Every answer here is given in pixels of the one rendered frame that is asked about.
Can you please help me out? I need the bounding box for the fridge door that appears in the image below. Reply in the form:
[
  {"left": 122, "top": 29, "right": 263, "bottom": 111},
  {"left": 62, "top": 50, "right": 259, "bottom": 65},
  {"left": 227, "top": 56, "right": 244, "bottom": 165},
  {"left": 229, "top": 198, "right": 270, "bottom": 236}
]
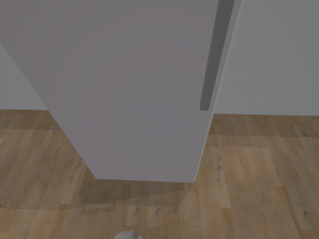
[{"left": 0, "top": 0, "right": 241, "bottom": 183}]

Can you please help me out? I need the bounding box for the handle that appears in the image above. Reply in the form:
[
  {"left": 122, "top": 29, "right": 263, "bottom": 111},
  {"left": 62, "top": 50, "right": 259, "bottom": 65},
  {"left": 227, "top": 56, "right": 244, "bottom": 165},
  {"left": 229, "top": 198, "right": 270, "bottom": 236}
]
[{"left": 199, "top": 0, "right": 235, "bottom": 111}]

